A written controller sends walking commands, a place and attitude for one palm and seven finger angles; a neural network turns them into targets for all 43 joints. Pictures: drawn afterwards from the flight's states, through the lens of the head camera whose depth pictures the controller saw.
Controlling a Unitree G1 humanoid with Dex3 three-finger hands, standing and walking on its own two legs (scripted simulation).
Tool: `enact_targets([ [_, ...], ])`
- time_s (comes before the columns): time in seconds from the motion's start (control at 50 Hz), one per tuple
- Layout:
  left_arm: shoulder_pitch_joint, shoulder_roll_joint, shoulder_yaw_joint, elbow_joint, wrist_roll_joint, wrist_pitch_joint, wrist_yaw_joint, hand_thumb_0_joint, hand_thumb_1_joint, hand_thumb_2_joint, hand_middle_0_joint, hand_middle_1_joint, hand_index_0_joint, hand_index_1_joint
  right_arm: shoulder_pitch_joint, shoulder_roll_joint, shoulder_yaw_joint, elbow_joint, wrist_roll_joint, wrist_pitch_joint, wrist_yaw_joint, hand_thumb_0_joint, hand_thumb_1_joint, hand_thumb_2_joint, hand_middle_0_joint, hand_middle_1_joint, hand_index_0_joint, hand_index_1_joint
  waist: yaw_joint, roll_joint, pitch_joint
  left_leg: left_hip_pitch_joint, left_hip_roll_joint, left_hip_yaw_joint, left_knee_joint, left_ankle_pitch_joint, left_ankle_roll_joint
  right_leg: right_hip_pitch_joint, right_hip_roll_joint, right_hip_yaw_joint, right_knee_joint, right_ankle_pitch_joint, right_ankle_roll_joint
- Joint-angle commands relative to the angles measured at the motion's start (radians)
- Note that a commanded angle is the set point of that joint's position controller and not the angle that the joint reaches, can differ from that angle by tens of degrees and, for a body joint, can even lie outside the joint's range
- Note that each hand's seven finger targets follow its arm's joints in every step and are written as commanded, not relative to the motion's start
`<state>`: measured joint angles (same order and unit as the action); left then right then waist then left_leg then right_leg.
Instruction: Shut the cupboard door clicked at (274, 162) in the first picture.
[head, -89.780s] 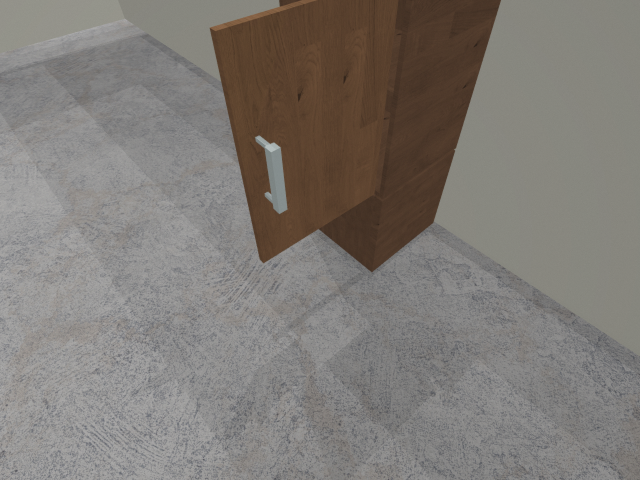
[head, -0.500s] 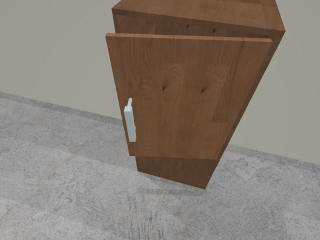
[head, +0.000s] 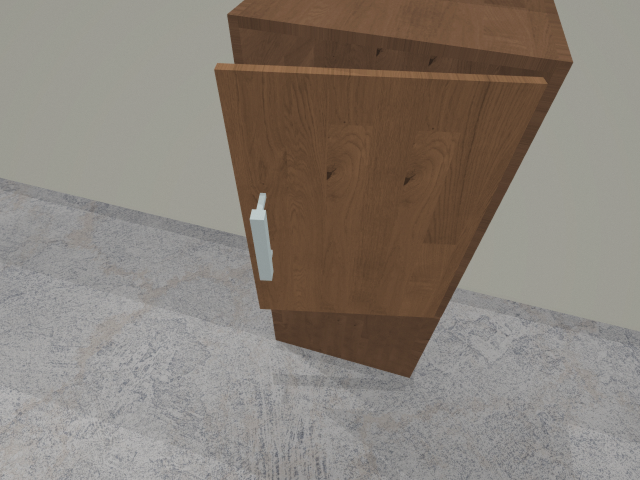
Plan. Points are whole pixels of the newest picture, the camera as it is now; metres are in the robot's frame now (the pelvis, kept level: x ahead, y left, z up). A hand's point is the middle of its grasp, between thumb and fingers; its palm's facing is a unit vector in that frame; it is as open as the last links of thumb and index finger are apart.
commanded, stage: shuffle to correct the standing spot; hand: left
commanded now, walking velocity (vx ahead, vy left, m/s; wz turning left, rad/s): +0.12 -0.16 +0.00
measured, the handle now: (264, 238) +0.51 +0.13 -0.05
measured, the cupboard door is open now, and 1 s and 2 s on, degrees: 13 13 13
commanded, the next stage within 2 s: come to a stop and stand still in 0.76 s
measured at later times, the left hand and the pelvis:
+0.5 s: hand out of the picture -0.01 +0.12 -0.19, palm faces +0.10 -0.98 -0.15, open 7.4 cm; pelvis +0.06 -0.03 -0.01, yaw +1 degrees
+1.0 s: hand (265, 469) +0.17 +0.09 -0.18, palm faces +0.00 -0.98 -0.20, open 7.4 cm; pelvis +0.09 -0.10 -0.01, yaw -1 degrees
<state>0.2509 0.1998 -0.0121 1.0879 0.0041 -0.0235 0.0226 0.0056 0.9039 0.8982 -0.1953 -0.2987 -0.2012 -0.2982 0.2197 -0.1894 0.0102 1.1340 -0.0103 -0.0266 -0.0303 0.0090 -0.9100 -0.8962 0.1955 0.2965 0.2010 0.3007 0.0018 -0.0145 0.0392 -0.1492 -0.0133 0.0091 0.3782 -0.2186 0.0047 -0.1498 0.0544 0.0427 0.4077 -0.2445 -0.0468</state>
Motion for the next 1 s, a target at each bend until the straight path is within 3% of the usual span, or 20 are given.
enact_targets([
  [0.0,0.088,0.073,0.017,-0.014,0.006,-0.001,0.008,0.0,0.9,0.9,-0.2,-0.3,-0.2,-0.3,0.069,-0.076,-0.011,-0.016,-0.005,-0.003,-0.004,0.0,-0.9,-0.9,0.2,0.3,0.2,0.3,0.002,-0.008,0.009,0.001,0.11,-0.086,-0.035,0.011,0.026,-0.046,-0.122,0.105,-0.065,0.011,-0.003],
  [0.04,0.093,0.071,0.022,-0.019,0.009,0.008,0.002,0.0,0.9,0.9,-0.2,-0.3,-0.2,-0.3,0.073,-0.09,-0.017,-0.019,-0.01,0.004,-0.002,0.0,-0.9,-0.9,0.2,0.3,0.2,0.3,0.0,0.003,0.051,-0.036,0.12,-0.11,-0.056,-0.131,0.036,-0.096,-0.106,0.106,-0.054,-0.135,-0.009],
  [0.12,0.115,0.063,0.034,-0.031,0.018,0.013,-0.01,0.0,0.9,0.9,-0.2,-0.3,-0.2,-0.3,0.084,-0.11,-0.033,-0.031,-0.012,0.006,-0.006,0.0,-0.9,-0.9,0.2,0.3,0.2,0.3,0.001,0.046,0.096,-0.085,0.172,-0.178,-0.09,-0.237,0.072,-0.136,-0.079,0.068,0.014,-0.158,-0.013],
  [0.24,0.188,0.047,0.052,-0.033,0.021,0.008,-0.016,0.0,0.9,0.9,-0.2,-0.3,-0.2,-0.3,0.107,-0.108,-0.049,-0.045,-0.009,-0.006,-0.022,0.0,-0.9,-0.9,0.2,0.3,0.2,0.3,0.015,0.044,0.052,-0.091,0.193,-0.167,0.018,-0.028,0.098,-0.092,-0.083,0.071,0.07,0.011,-0.018],
  [0.3,0.276,0.092,0.071,-0.008,0.021,0.006,-0.005,0.0,0.9,0.9,-0.2,-0.3,-0.2,-0.3,0.089,-0.043,-0.043,-0.065,-0.006,-0.009,-0.029,0.0,-0.9,-0.9,0.2,0.3,0.2,0.3,0.037,-0.18,-0.001,-0.254,0.052,0.055,0.308,-0.072,0.028,0.121,-0.206,0.235,-0.029,0.37,-0.055],
  [0.34,0.333,0.083,0.074,0.003,0.024,0.008,0.009,0.0,0.9,0.9,-0.2,-0.3,-0.2,-0.3,0.024,-0.037,-0.046,-0.088,-0.005,-0.009,-0.035,0.0,-0.9,-0.9,0.2,0.3,0.2,0.3,0.072,-0.215,0.023,-0.44,0.03,0.053,0.575,-0.37,0.011,0.233,-0.291,0.312,-0.021,0.835,-0.15],
  [0.38,0.317,0.06,0.072,-0.011,0.027,0.011,0.014,0.0,0.9,0.9,-0.2,-0.3,-0.2,-0.3,-0.001,-0.037,-0.051,-0.094,-0.002,-0.008,-0.032,0.0,-0.9,-0.9,0.2,0.3,0.2,0.3,0.061,-0.1,0.004,-0.459,0.05,0.045,0.649,-0.365,0.009,0.247,-0.279,0.253,-0.002,0.902,-0.215],
  [0.42,0.29,0.063,0.074,-0.032,0.032,0.015,0.019,0.0,0.9,0.9,-0.2,-0.3,-0.2,-0.3,-0.019,-0.014,-0.049,-0.103,-0.003,-0.004,-0.025,0.0,-0.9,-0.9,0.2,0.3,0.2,0.3,0.048,-0.045,0.008,-0.438,0.059,0.061,0.61,-0.35,0.008,0.21,-0.264,0.224,-0.009,0.827,-0.224],
  [0.48,0.253,0.064,0.072,-0.054,0.036,0.021,0.014,0.0,0.9,0.9,-0.2,-0.3,-0.2,-0.3,-0.025,0.004,-0.048,-0.117,0.0,0.001,-0.024,0.0,-0.9,-0.9,0.2,0.3,0.2,0.3,0.026,-0.046,0.008,-0.332,0.044,0.091,0.496,-0.257,0.009,0.102,-0.221,0.197,-0.028,0.722,-0.206],
  [0.54,0.179,0.061,0.07,-0.075,0.022,0.023,0.006,0.0,0.9,0.9,-0.2,-0.3,-0.2,-0.3,0.152,-0.011,-0.053,-0.068,-0.002,-0.009,-0.038,0.0,-0.9,-0.9,0.2,0.3,0.2,0.3,-0.076,-0.032,-0.065,0.004,0.028,0.101,0.123,0.05,0.024,-0.017,-0.129,0.104,0.168,0.753,-0.112],
  [0.56,0.201,0.044,0.073,-0.073,0.011,0.022,0.002,0.0,0.9,0.9,-0.2,-0.3,-0.2,-0.3,0.243,-0.072,-0.066,-0.047,-0.009,-0.014,-0.05,0.0,-0.9,-0.9,0.2,0.3,0.2,0.3,-0.108,0.042,-0.131,0.202,0.174,-0.055,0.044,0.271,0.071,-0.137,-0.082,0.073,0.363,0.507,-0.053],
  [0.58,0.248,-0.004,0.065,-0.081,0.002,0.02,-0.003,0.0,0.9,0.9,-0.2,-0.3,-0.2,-0.3,0.279,-0.159,-0.079,-0.05,-0.013,-0.018,-0.055,0.0,-0.9,-0.9,0.2,0.3,0.2,0.3,-0.088,0.295,-0.174,0.308,0.511,-0.44,0.007,0.687,0.225,-0.365,0.01,-0.021,0.678,-0.241,0.023],
  [0.6,0.242,0.061,0.074,-0.102,0.013,0.029,0.005,0.0,0.9,0.9,-0.2,-0.3,-0.2,-0.3,0.266,-0.175,-0.073,-0.076,-0.003,-0.003,-0.05,0.0,-0.9,-0.9,0.2,0.3,0.2,0.3,-0.085,0.159,-0.151,0.207,0.587,-0.514,-0.002,0.724,0.324,-0.36,-0.016,0.059,0.834,-0.35,0.017],
  [0.62,0.221,0.052,0.085,-0.112,0.027,0.038,0.009,0.0,0.9,0.9,-0.2,-0.3,-0.2,-0.3,0.182,-0.165,-0.072,-0.11,-0.008,0.001,-0.048,0.0,-0.9,-0.9,0.2,0.3,0.2,0.3,-0.052,0.077,-0.055,0.062,0.577,-0.447,-0.051,0.571,0.335,-0.391,-0.041,0.07,0.883,-0.325,0.036],
  [0.66,0.168,0.02,0.09,-0.108,0.044,0.056,-0.005,0.0,0.9,0.9,-0.2,-0.3,-0.2,-0.3,0.083,-0.102,-0.053,-0.123,-0.012,-0.012,-0.05,0.0,-0.9,-0.9,0.2,0.3,0.2,0.3,-0.001,0.093,0.077,-0.118,0.453,-0.3,-0.095,0.477,0.24,-0.415,-0.068,0.058,0.91,-0.194,0.057],
  [0.74,0.199,-0.007,0.089,-0.102,0.033,0.084,-0.023,0.0,0.9,0.9,-0.2,-0.3,-0.2,-0.3,0.056,-0.104,-0.059,-0.13,-0.016,-0.015,-0.041,0.0,-0.9,-0.9,0.2,0.3,0.2,0.3,0.032,0.16,-0.014,-0.114,0.316,-0.047,-0.055,0.519,0.152,-0.349,-0.074,0.003,0.857,-0.074,0.086],
  [0.86,0.034,0.003,0.086,-0.175,0.025,0.087,-0.029,0.0,0.9,0.9,-0.2,-0.3,-0.2,-0.3,0.084,-0.168,-0.098,-0.143,-0.032,0.013,-0.019,0.0,-0.9,-0.9,0.2,0.3,0.2,0.3,-0.019,0.247,-0.025,-0.08,0.298,-0.03,-0.048,0.373,0.135,-0.324,-0.103,-0.084,0.534,-0.125,0.11],
  [0.92,0.033,0.002,0.078,-0.18,0.017,0.053,-0.025,0.0,0.9,0.9,-0.2,-0.3,-0.2,-0.3,0.049,-0.168,-0.103,-0.166,-0.031,0.025,-0.006,0.0,-0.9,-0.9,0.2,0.3,0.2,0.3,-0.008,0.291,-0.047,-0.1,0.254,-0.029,0.018,0.25,0.107,-0.184,-0.081,-0.134,0.272,-0.132,0.103],
  [0.96,0.137,0.049,0.085,-0.131,0.018,0.021,-0.014,0.0,0.9,0.9,-0.2,-0.3,-0.2,-0.3,0.047,-0.126,-0.096,-0.164,-0.021,0.029,0.004,0.0,-0.9,-0.9,0.2,0.3,0.2,0.3,0.045,0.147,-0.096,-0.169,0.155,0.018,0.156,0.009,0.026,0.01,-0.082,-0.126,0.027,0.049,0.103],
  [0.98,0.144,0.142,0.09,-0.124,0.026,0.0,-0.004,0.0,0.9,0.9,-0.2,-0.3,-0.2,-0.3,0.087,-0.056,-0.083,-0.165,-0.007,0.033,0.008,0.0,-0.9,-0.9,0.2,0.3,0.2,0.3,0.04,-0.085,-0.118,-0.237,0.088,0.043,0.29,-0.259,-0.022,0.051,-0.246,0.023,-0.065,0.134,0.088],
])
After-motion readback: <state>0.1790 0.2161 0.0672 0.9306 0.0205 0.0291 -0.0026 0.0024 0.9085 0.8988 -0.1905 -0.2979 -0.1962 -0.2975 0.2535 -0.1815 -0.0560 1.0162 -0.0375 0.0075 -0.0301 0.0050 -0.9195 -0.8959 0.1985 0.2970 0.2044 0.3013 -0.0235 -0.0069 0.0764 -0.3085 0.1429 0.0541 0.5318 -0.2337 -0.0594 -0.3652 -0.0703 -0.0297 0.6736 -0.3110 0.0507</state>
